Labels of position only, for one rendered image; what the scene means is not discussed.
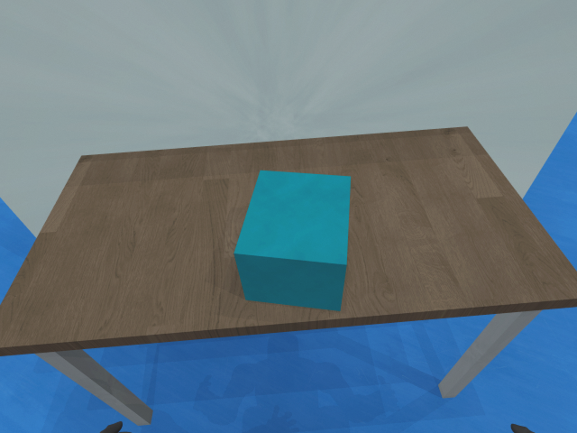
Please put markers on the carton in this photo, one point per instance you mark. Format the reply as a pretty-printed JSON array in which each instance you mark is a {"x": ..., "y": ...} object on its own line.
[{"x": 292, "y": 249}]

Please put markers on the table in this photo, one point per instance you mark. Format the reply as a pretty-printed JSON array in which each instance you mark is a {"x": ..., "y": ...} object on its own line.
[{"x": 139, "y": 249}]

